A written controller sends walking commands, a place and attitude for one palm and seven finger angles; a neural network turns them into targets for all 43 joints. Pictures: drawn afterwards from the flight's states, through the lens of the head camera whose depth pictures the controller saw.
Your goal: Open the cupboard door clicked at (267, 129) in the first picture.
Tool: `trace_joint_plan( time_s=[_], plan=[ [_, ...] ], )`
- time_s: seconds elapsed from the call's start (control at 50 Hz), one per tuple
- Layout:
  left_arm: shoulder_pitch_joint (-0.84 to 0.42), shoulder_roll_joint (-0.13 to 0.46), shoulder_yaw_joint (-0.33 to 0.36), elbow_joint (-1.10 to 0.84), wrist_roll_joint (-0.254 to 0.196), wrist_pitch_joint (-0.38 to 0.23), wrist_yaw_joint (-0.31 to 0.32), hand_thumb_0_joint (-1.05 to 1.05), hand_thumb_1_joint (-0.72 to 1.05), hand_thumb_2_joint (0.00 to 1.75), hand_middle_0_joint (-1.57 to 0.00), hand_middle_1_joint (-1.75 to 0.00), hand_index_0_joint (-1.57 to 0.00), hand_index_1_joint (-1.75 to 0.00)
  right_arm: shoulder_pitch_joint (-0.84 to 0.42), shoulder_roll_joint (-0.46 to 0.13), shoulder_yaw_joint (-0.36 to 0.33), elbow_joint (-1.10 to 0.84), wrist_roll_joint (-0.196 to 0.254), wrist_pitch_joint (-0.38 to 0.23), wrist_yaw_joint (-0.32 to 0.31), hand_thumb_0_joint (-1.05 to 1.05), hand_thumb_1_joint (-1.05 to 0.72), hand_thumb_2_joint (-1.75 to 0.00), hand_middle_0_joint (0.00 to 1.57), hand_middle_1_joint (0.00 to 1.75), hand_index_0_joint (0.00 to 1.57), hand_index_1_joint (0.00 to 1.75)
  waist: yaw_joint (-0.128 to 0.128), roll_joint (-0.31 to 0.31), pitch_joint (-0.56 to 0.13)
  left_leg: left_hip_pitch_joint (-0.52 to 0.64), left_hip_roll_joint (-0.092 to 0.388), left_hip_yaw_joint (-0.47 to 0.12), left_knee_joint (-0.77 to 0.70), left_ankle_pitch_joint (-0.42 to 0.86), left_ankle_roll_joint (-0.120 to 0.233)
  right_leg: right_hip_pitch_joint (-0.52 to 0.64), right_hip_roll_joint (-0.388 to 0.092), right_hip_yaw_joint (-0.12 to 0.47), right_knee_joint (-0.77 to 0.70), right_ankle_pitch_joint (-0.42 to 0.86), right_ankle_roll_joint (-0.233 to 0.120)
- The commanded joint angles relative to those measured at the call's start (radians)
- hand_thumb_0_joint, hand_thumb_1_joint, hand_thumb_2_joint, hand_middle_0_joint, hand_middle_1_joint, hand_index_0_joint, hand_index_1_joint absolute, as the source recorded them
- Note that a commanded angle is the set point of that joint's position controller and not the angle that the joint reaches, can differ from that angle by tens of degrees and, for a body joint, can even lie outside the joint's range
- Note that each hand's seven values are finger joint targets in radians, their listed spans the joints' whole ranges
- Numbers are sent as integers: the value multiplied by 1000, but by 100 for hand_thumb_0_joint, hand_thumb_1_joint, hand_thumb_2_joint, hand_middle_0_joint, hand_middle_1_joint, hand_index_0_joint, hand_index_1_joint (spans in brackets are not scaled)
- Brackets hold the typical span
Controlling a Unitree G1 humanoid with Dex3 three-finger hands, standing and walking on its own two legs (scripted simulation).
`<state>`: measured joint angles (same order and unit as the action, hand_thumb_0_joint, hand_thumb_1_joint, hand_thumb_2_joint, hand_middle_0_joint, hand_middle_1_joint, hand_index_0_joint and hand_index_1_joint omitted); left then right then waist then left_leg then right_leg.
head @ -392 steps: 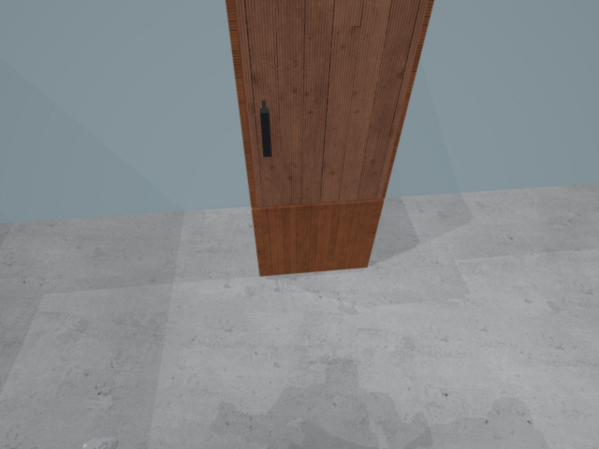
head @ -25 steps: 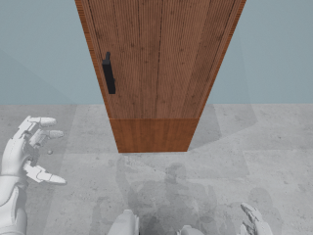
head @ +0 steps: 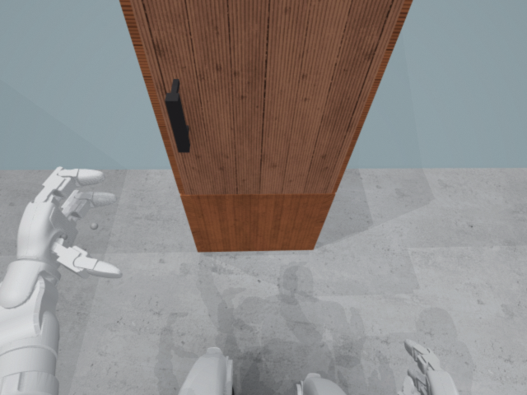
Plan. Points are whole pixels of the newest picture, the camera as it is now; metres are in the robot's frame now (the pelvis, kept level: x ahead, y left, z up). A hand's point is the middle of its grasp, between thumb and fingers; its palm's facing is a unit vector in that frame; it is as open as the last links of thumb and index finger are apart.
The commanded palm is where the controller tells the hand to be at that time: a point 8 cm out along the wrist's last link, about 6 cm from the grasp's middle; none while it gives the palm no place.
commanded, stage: move the hooked fingers beside the handle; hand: left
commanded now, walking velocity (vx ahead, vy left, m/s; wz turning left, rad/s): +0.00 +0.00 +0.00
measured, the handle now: (180, 117) +0.59 +0.19 +0.04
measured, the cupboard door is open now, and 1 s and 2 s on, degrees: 0 0 0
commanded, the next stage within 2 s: none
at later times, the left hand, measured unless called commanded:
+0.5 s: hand (111, 186) +0.41 +0.26 +0.05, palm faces +0.08 -1.00 -0.01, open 14.0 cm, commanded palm +0.39 +0.31 +0.05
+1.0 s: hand (128, 153) +0.48 +0.26 +0.05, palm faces +0.08 -1.00 -0.01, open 14.0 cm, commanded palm +0.47 +0.30 +0.04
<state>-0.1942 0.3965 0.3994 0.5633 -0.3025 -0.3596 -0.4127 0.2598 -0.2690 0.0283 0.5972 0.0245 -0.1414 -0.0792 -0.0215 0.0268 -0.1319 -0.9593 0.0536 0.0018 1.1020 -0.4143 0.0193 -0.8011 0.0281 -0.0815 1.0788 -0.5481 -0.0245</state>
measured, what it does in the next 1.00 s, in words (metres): stands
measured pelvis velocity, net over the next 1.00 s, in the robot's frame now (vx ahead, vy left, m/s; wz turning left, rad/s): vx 0.00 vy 0.02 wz -0.04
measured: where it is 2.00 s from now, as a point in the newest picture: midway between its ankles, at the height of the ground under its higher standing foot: outside the picture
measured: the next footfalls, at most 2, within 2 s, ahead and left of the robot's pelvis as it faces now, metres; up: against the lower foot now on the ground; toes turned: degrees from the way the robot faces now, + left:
none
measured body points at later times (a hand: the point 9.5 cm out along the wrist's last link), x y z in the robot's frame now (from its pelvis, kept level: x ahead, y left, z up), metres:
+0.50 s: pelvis +0.00 +0.01 -0.01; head +0.09 +0.03 +0.43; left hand +0.40 +0.32 +0.05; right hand +0.08 -0.26 -0.11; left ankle +0.06 +0.11 -0.66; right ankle -0.01 -0.11 -0.66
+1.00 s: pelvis +0.00 +0.02 -0.02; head +0.12 +0.05 +0.41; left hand +0.47 +0.31 +0.05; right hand +0.02 -0.26 -0.12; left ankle +0.06 +0.11 -0.66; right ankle -0.01 -0.11 -0.66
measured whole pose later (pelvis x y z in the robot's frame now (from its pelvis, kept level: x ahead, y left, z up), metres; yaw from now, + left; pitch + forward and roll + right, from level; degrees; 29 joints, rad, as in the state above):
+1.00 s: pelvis +0.00 +0.02 -0.02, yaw -2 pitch +22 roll -5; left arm -0.78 0.57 0.47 1.13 -0.14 -0.43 -0.32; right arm 0.35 -0.27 0.03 0.65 -0.01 0.03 -0.04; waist -0.13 0.02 -0.14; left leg -1.15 0.07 0.01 1.19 -0.43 0.04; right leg -0.99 0.04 -0.07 1.15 -0.55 0.00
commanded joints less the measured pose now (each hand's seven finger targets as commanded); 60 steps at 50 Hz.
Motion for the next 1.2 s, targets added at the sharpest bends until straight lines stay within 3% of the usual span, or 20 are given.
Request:
trace_joint_plan(
  time_s=[0.0,0.04,0.08,0.12,0.26,0.28,0.32,0.38,0.44,0.56,0.6,0.64,0.76,0.84,0.86,0.94,1.0,1.06,1.08,1.18],
  plan=[
    [-228,252,86,-174,-17,-56,18,0,-50,30,-30,-120,-30,-120,38,-153,-64,-117,6,-32,-7,0,-90,-90,20,30,20,30,0,65,-313,349,-26,-36,-150,192,13,21,18,55,-176,256,6],
    [-265,280,107,-113,-11,-53,29,0,-50,30,-30,-120,-30,-120,49,-158,-61,-110,5,-19,-7,0,-90,-90,20,30,20,30,-5,25,-275,304,-25,-37,-145,172,16,21,22,56,-176,239,4],
    [-326,288,109,-83,1,-59,34,0,-50,30,-30,-120,-30,-120,52,-156,-62,-104,5,-9,-6,0,-90,-90,20,30,20,30,-16,36,-279,289,-26,-28,-135,162,16,16,17,66,-175,239,9],
    [-369,287,96,-86,14,-73,35,0,-50,30,-30,-120,-30,-120,63,-157,-65,-104,4,-2,-4,0,-90,-90,20,30,20,30,-17,80,-302,319,-24,-33,-137,177,15,-2,18,62,-167,243,5],
    [-445,289,86,-31,21,-103,20,0,-50,30,-30,-120,-30,-120,95,-162,-72,-79,2,21,1,0,-90,-90,20,30,20,30,-30,89,-371,372,-18,-41,-122,230,13,-25,24,55,-150,280,3],
    [-444,312,108,-7,23,-99,21,0,-50,30,-30,-120,-30,-120,98,-165,-73,-76,1,26,2,0,-90,-90,20,30,20,30,-21,91,-357,358,-18,-42,-123,219,11,-27,24,55,-151,269,2],
    [-501,304,89,43,35,-92,26,0,-50,30,-30,-120,-30,-120,104,-166,-71,-67,1,37,0,0,-90,-90,20,30,20,30,-44,63,-319,325,-17,-41,-122,186,16,-51,23,55,-157,244,6],
    [-588,319,89,85,47,-102,34,0,-50,30,-30,-120,-30,-120,116,-170,-71,-59,-1,47,0,0,-90,-90,20,30,20,30,-52,79,-329,327,-15,-47,-115,168,15,-80,23,55,-150,218,4],
    [-630,360,120,97,58,-123,44,0,-50,30,-30,-120,-30,-120,134,-175,-74,-52,-8,57,2,0,-90,-90,20,30,20,30,-47,92,-382,363,-11,-56,-102,206,14,-88,28,52,-132,235,-1],
    [-685,386,122,188,83,-131,40,0,-50,30,-30,-120,-30,-120,154,-177,-71,-46,-10,87,11,0,-90,-90,20,30,20,30,-49,118,-397,366,-7,-57,-89,237,10,-112,31,48,-118,255,-1],
    [-726,367,101,206,88,-130,43,0,-50,30,-30,-120,-30,-120,158,-177,-72,-41,-12,96,14,0,-90,-90,20,30,20,30,-61,122,-388,380,-4,-66,-92,221,9,-143,32,43,-122,233,0],
    [-742,398,128,236,89,-133,48,0,-50,30,-30,-120,-30,-120,170,-184,-73,-37,-14,105,13,0,-90,-90,20,30,20,30,-65,80,-394,365,-2,-71,-84,223,13,-138,36,42,-117,235,-2],
    [-871,409,102,298,117,-141,61,0,-50,30,-30,-120,-30,-120,185,-187,-67,-21,-19,126,16,0,-90,-90,20,30,20,30,-95,120,-388,359,2,-80,-72,198,11,-196,35,41,-107,210,1],
    [-937,413,93,305,129,-150,73,0,-50,30,-30,-120,-30,-120,203,-191,-68,-16,-25,137,18,0,-90,-90,20,30,20,30,-106,145,-429,398,6,-96,-65,217,9,-228,36,34,-95,208,-3],
    [-935,443,116,320,135,-149,77,0,-50,30,-30,-120,-30,-120,205,-195,-67,-14,-26,141,20,0,-90,-90,20,30,20,30,-95,146,-436,391,7,-98,-67,207,6,-225,36,35,-95,200,-3],
    [-994,427,85,370,152,-134,90,0,-50,30,-30,-120,-30,-120,220,-195,-61,-6,-30,153,23,0,-90,-90,20,30,20,30,-123,156,-414,380,9,-106,-59,199,8,-262,37,30,-90,193,-3],
    [-1029,500,125,407,165,-120,103,0,-50,30,-30,-120,-30,-120,230,-207,-57,-8,-32,161,21,0,-90,-90,20,30,20,30,-129,123,-426,316,7,-95,-39,189,16,-236,35,39,-87,197,4],
    [-1065,564,153,396,185,-128,107,0,-50,30,-30,-120,-30,-120,245,-209,-52,-8,-37,170,25,0,-90,-90,20,30,20,30,-126,167,-480,341,12,-94,-19,252,14,-237,38,40,-69,232,1],
    [-1068,521,122,400,185,-127,104,0,-50,30,-30,-120,-30,-120,247,-201,-53,-7,-37,171,28,0,-90,-90,20,30,20,30,-134,185,-478,353,10,-92,-15,267,13,-246,40,40,-71,243,2],
    [-1091,561,134,455,190,-108,94,0,-50,30,-30,-120,-30,-120,261,-210,-47,-4,-36,186,32,0,-90,-90,20,30,20,30,-146,179,-462,313,14,-93,-4,258,15,-253,43,38,-67,238,3]
  ],
)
